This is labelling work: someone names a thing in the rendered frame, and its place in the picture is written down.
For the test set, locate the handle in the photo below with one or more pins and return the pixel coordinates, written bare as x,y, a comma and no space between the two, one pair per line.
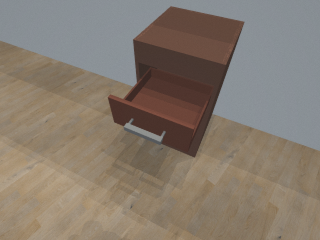
143,133

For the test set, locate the cabinet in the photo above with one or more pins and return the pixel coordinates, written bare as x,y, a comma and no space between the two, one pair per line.
193,45

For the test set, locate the drawer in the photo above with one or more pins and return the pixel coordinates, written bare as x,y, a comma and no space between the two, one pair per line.
162,101

